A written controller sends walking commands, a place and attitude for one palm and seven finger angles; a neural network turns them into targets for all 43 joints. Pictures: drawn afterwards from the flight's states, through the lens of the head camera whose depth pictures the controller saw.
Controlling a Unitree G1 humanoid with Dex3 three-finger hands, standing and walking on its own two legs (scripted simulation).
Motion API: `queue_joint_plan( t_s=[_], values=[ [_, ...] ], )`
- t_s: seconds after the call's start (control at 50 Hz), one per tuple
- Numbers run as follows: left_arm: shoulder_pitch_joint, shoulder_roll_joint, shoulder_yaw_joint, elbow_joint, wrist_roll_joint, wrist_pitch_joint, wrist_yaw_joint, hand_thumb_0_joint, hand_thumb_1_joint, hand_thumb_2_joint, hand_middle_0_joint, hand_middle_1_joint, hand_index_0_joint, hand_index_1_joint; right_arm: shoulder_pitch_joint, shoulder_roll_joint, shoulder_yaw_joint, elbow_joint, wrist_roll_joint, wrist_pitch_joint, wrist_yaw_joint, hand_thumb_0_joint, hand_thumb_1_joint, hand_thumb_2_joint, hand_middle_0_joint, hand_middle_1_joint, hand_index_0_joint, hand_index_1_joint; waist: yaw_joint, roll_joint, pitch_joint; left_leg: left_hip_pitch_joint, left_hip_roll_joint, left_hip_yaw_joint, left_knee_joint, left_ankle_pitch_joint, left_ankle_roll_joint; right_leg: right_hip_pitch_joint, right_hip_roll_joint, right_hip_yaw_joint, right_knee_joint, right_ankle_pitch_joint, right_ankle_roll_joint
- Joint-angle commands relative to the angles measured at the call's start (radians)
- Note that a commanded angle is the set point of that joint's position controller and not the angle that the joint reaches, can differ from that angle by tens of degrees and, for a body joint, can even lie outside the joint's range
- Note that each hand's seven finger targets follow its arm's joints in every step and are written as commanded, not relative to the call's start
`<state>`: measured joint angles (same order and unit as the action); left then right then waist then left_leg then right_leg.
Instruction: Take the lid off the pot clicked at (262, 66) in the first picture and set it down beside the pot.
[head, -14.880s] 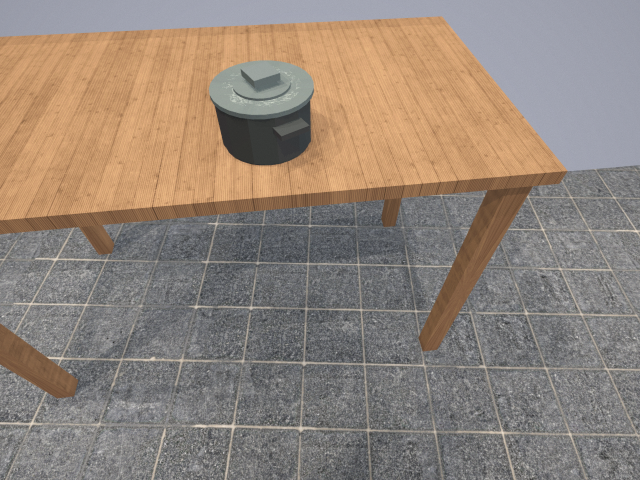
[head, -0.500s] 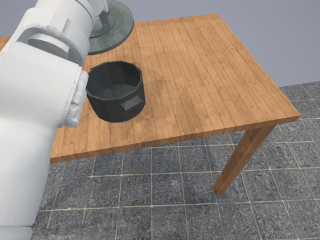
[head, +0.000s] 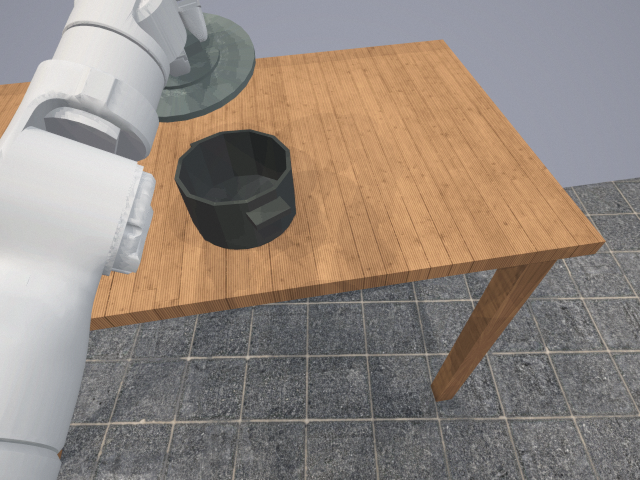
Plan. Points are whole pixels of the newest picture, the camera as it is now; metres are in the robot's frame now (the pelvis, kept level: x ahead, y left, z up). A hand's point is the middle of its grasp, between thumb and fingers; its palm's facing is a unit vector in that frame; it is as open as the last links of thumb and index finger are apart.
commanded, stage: move the lid sideways beside the pot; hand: left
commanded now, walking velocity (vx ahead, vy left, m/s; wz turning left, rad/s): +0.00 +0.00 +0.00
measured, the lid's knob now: (171, 44) +0.52 +0.12 +0.29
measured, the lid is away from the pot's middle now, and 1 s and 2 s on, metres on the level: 0.04 0.17 0.25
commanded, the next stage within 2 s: lower the lid onto the table in 1.82 s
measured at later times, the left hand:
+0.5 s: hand (94, 40) +0.48 +0.18 +0.31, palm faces -0.19 -0.15 -0.97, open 7.5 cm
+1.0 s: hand (24, 54) +0.47 +0.25 +0.31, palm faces -0.20 -0.17 -0.97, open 7.5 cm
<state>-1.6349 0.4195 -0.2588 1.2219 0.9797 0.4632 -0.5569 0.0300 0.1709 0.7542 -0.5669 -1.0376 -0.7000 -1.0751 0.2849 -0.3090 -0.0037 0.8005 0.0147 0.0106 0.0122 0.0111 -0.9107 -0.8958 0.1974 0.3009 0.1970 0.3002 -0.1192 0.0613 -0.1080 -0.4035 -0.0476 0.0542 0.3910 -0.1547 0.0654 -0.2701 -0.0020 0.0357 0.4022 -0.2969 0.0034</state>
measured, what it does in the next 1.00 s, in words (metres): stands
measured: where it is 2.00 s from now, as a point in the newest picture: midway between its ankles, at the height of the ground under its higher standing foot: outside the picture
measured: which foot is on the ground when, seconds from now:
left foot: down 0.00-1.00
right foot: down 0.00-1.00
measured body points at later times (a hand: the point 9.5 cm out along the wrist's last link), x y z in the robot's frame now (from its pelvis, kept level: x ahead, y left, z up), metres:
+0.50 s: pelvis -0.01 +0.01 +0.00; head +0.03 +0.00 +0.45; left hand +0.49 +0.19 +0.36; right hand +0.05 -0.27 -0.13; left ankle +0.02 +0.08 -0.74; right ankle -0.07 -0.12 -0.74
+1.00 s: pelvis -0.01 +0.01 +0.00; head +0.03 +0.00 +0.45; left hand +0.48 +0.25 +0.36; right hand +0.05 -0.27 -0.13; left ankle +0.02 +0.08 -0.74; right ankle -0.07 -0.12 -0.74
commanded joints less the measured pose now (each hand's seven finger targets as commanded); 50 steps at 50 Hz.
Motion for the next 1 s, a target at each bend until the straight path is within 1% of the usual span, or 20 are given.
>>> queue_joint_plan(
  t_s=[0.0, 0.02, 0.08, 0.1, 0.14, 0.18, 0.22, 0.3, 0.38, 0.42, 0.5, 0.58, 0.6, 0.64, 0.7, 0.76, 0.82, 0.88, 0.94, 0.98],
  values=[
    [-0.583, 0.207, -0.015, -0.144, 0.047, -0.003, 0.041, 0.0, 0.587, 0.949, -0.764, -1.149, -0.863, -1.156, 0.034, -0.15, -0.053, -0.08, 0.013, -0.019, -0.011, 0.0, -0.9, -0.9, 0.2, 0.3, 0.2, 0.3, -0.008, -0.119, -0.361, 0.439, -0.006, -0.063, 0.08, 0.469, 0.029, -0.071, 0.047, -0.027, -0.04, 0.449, -0.034],
    [-0.617, 0.243, -0.006, -0.201, 0.05, -0.006, 0.035, 0.0, 0.587, 0.949, -0.764, -1.149, -0.863, -1.156, 0.016, -0.152, -0.051, -0.085, 0.013, -0.013, -0.008, 0.0, -0.9, -0.9, 0.2, 0.3, 0.2, 0.3, -0.003, -0.148, -0.382, 0.434, -0.012, -0.063, 0.071, 0.443, 0.029, -0.041, 0.046, -0.023, -0.038, 0.457, -0.028],
    [-0.625, 0.213, -0.024, -0.257, 0.03, -0.026, 0.025, 0.0, 0.587, 0.949, -0.764, -1.149, -0.863, -1.156, -0.003, -0.141, -0.048, -0.102, 0.016, -0.016, -0.007, 0.0, -0.9, -0.9, 0.2, 0.3, 0.2, 0.3, 0.004, -0.104, -0.42, 0.477, -0.015, -0.07, 0.082, 0.469, 0.033, -0.048, 0.042, -0.022, -0.024, 0.455, -0.028],
    [-0.591, 0.199, -0.028, -0.229, 0.017, -0.025, 0.022, 0.0, 0.587, 0.949, -0.764, -1.149, -0.863, -1.156, 0.005, -0.146, -0.05, -0.097, 0.015, -0.013, -0.008, 0.0, -0.9, -0.9, 0.2, 0.3, 0.2, 0.3, 0.0, -0.084, -0.388, 0.472, -0.013, -0.063, 0.088, 0.482, 0.032, -0.06, 0.04, -0.026, -0.036, 0.471, -0.032],
    [-0.583, 0.216, -0.027, -0.158, 0.036, -0.013, 0.019, 0.0, 0.587, 0.949, -0.764, -1.149, -0.863, -1.156, -0.006, -0.15, -0.045, -0.082, 0.02, 0.001, -0.01, 0.0, -0.9, -0.9, 0.2, 0.3, 0.2, 0.3, -0.016, -0.147, -0.302, 0.415, -0.018, -0.066, 0.057, 0.336, 0.033, -0.082, 0.045, -0.035, -0.051, 0.387, -0.031],
    [-0.593, 0.236, -0.026, -0.149, 0.031, -0.015, 0.022, 0.0, 0.587, 0.949, -0.764, -1.149, -0.863, -1.156, -0.018, -0.154, -0.037, -0.083, 0.025, 0.009, -0.014, 0.0, -0.9, -0.9, 0.2, 0.3, 0.2, 0.3, -0.017, -0.149, -0.276, 0.378, -0.022, -0.07, 0.031, 0.231, 0.031, -0.082, 0.04, -0.037, -0.061, 0.319, -0.033],
    [-0.683, 0.237, -0.041, -0.254, 0.025, -0.046, 0.034, 0.0, 0.587, 0.949, -0.764, -1.149, -0.863, -1.156, -0.015, -0.154, -0.039, -0.086, 0.024, 0.003, -0.014, 0.0, -0.9, -0.9, 0.2, 0.3, 0.2, 0.3, -0.019, -0.074, -0.364, 0.441, -0.018, -0.081, 0.036, 0.265, 0.026, -0.079, 0.043, -0.034, -0.058, 0.326, -0.037],
    [-0.656, 0.205, -0.049, -0.205, 0.019, -0.065, 0.038, 0.0, 0.587, 0.949, -0.764, -1.149, -0.863, -1.156, 0.005, -0.154, -0.042, -0.074, 0.028, -0.012, -0.017, 0.0, -0.9, -0.9, 0.2, 0.3, 0.2, 0.3, -0.021, -0.053, -0.357, 0.472, -0.008, -0.091, 0.041, 0.291, 0.02, -0.117, 0.049, -0.045, -0.066, 0.29, -0.044],
    [-0.665, 0.253, -0.029, -0.207, 0.039, -0.077, 0.036, 0.0, 0.587, 0.949, -0.764, -1.149, -0.863, -1.156, 0.014, -0.156, -0.045, -0.067, 0.025, -0.012, -0.013, 0.0, -0.9, -0.9, 0.2, 0.3, 0.2, 0.3, -0.018, -0.06, -0.394, 0.48, -0.013, -0.098, 0.044, 0.321, 0.017, -0.099, 0.054, -0.045, -0.058, 0.305, -0.042],
    [-0.663, 0.317, 0.004, -0.239, 0.052, -0.093, 0.034, 0.0, 0.587, 0.949, -0.764, -1.149, -0.863, -1.156, 0.021, -0.162, -0.05, -0.074, 0.016, -0.008, -0.011, 0.0, -0.9, -0.9, 0.2, 0.3, 0.2, 0.3, -0.008, -0.063, -0.444, 0.491, -0.013, -0.096, 0.058, 0.409, 0.014, -0.063, 0.054, -0.039, -0.051, 0.371, -0.042],
    [-0.57, 0.292, -0.002, -0.165, 0.047, -0.081, 0.023, 0.0, 0.587, 0.949, -0.764, -1.149, -0.863, -1.156, 0.046, -0.165, -0.056, -0.072, 0.02, 0.008, -0.009, 0.0, -0.9, -0.9, 0.2, 0.3, 0.2, 0.3, -0.007, -0.067, -0.365, 0.462, -0.01, -0.084, 0.059, 0.436, 0.012, -0.081, 0.051, -0.047, -0.065, 0.38, -0.043],
    [-0.615, 0.354, 0.016, -0.268, 0.059, -0.101, 0.018, 0.0, 0.587, 0.949, -0.764, -1.149, -0.863, -1.156, 0.022, -0.163, -0.056, -0.099, 0.02, 0.014, -0.006, 0.0, -0.9, -0.9, 0.2, 0.3, 0.2, 0.3, 0.007, -0.047, -0.439, 0.502, -0.011, -0.09, 0.063, 0.459, 0.013, -0.058, 0.056, -0.041, -0.053, 0.369, -0.039],
    [-0.601, 0.327, 0.005, -0.284, 0.042, -0.11, 0.018, 0.0, 0.587, 0.949, -0.764, -1.149, -0.863, -1.156, 0.036, -0.164, -0.058, -0.102, 0.02, 0.009, -0.007, 0.0, -0.9, -0.9, 0.2, 0.3, 0.2, 0.3, 0.008, -0.01, -0.438, 0.521, -0.009, -0.09, 0.073, 0.521, 0.007, -0.065, 0.056, -0.045, -0.057, 0.394, -0.043],
    [-0.566, 0.367, 0.024, -0.225, 0.065, -0.103, 0.012, 0.0, 0.587, 0.949, -0.764, -1.149, -0.863, -1.156, 0.037, -0.165, -0.059, -0.096, 0.019, 0.019, -0.008, 0.0, -0.9, -0.9, 0.2, 0.3, 0.2, 0.3, 0.004, -0.067, -0.39, 0.489, -0.009, -0.091, 0.065, 0.466, 0.014, -0.077, 0.062, -0.047, -0.063, 0.356, -0.04],
    [-0.556, 0.377, 0.026, -0.273, 0.044, -0.113, 0.007, 0.0, 0.587, 0.949, -0.764, -1.149, -0.863, -1.156, 0.038, -0.17, -0.061, -0.107, 0.022, 0.021, -0.009, 0.0, -0.9, -0.9, 0.2, 0.3, 0.2, 0.3, 0.013, -0.03, -0.409, 0.502, -0.01, -0.082, 0.07, 0.497, 0.011, -0.061, 0.056, -0.048, -0.064, 0.385, -0.043],
    [-0.581, 0.387, 0.02, -0.284, 0.06, -0.114, 0.003, 0.0, 0.587, 0.949, -0.764, -1.149, -0.863, -1.156, 0.037, -0.167, -0.061, -0.108, 0.025, 0.027, -0.008, 0.0, -0.9, -0.9, 0.2, 0.3, 0.2, 0.3, 0.004, -0.045, -0.397, 0.504, -0.01, -0.088, 0.064, 0.468, 0.013, -0.075, 0.061, -0.048, -0.067, 0.357, -0.038],
    [-0.569, 0.451, 0.052, -0.318, 0.063, -0.126, -0.001, 0.0, 0.587, 0.949, -0.764, -1.149, -0.863, -1.156, 0.034, -0.171, -0.062, -0.115, 0.02, 0.031, -0.01, 0.0, -0.9, -0.9, 0.2, 0.3, 0.2, 0.3, 0.015, -0.033, -0.427, 0.508, -0.01, -0.083, 0.068, 0.484, 0.012, -0.052, 0.058, -0.043, -0.068, 0.373, -0.038],
    [-0.511, 0.425, 0.035, -0.244, 0.06, -0.116, -0.009, 0.0, 0.587, 0.949, -0.764, -1.149, -0.863, -1.156, 0.029, -0.17, -0.058, -0.113, 0.027, 0.042, -0.012, 0.0, -0.9, -0.9, 0.2, 0.3, 0.2, 0.3, 0.009, -0.065, -0.352, 0.467, -0.013, -0.082, 0.061, 0.425, 0.017, -0.07, 0.057, -0.049, -0.069, 0.351, -0.039],
    [-0.574, 0.453, 0.035, -0.319, 0.061, -0.131, -0.007, 0.0, 0.587, 0.949, -0.764, -1.149, -0.863, -1.156, 0.014, -0.17, -0.056, -0.123, 0.03, 0.043, -0.013, 0.0, -0.9, -0.9, 0.2, 0.3, 0.2, 0.3, 0.006, -0.024, -0.404, 0.495, -0.012, -0.076, 0.064, 0.417, 0.019, -0.056, 0.053, -0.043, -0.071, 0.354, -0.038],
    [-0.529, 0.393, 0.0, -0.226, 0.058, -0.122, -0.01, 0.0, 0.587, 0.949, -0.764, -1.149, -0.863, -1.156, 0.019, -0.169, -0.051, -0.109, 0.036, 0.045, -0.017, 0.0, -0.9, -0.9, 0.2, 0.3, 0.2, 0.3, -0.003, -0.022, -0.316, 0.475, -0.009, -0.09, 0.049, 0.363, 0.016, -0.116, 0.059, -0.057, -0.084, 0.279, -0.041]
  ],
)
